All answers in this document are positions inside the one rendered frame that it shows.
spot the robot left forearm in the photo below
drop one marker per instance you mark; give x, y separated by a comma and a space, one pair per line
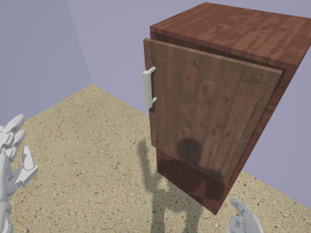
6, 225

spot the right robot hand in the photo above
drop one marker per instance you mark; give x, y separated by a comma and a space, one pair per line
249, 223

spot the cupboard door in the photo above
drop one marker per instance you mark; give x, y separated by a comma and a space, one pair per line
207, 105

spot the handle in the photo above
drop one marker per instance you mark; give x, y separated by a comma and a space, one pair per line
147, 86

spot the left robot hand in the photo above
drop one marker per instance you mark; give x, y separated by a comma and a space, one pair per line
10, 139

